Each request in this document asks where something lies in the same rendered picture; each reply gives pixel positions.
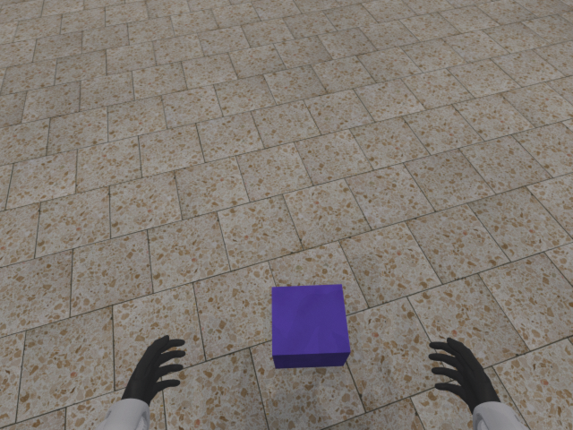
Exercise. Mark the left robot forearm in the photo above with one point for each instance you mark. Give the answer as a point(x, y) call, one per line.
point(127, 414)

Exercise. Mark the robot right hand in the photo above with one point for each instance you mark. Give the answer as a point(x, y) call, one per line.
point(476, 387)

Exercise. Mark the robot left hand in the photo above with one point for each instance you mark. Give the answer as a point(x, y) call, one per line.
point(143, 383)

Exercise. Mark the carton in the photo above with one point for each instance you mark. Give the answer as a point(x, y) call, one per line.
point(309, 326)

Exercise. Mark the right robot forearm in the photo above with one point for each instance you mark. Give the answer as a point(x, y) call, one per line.
point(493, 415)

